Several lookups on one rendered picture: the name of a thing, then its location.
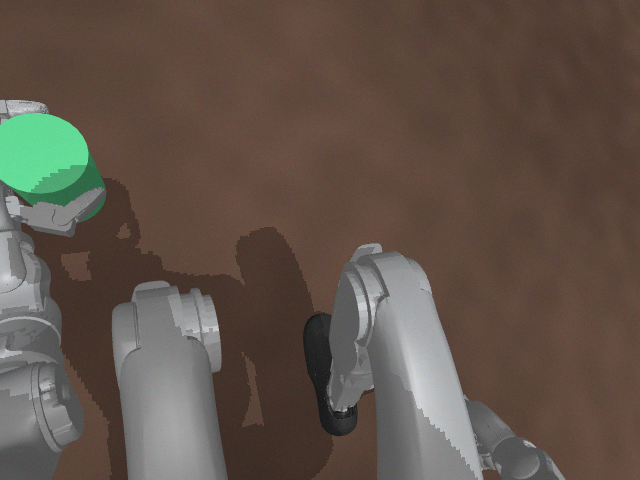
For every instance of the right robot arm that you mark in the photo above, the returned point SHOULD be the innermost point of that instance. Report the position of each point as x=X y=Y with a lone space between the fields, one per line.
x=516 y=458

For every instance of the right robot foot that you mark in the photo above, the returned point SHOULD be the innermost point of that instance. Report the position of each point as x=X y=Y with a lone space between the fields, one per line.
x=318 y=360

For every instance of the can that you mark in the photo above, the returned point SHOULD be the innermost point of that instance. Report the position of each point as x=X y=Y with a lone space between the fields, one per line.
x=45 y=158

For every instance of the left robot hand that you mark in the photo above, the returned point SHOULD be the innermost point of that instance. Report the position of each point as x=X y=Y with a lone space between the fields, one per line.
x=44 y=217

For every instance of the right robot hand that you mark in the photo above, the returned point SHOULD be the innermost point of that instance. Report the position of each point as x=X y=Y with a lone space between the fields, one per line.
x=489 y=430

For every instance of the left robot arm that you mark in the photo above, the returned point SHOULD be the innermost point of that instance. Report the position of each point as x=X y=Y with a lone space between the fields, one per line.
x=39 y=411

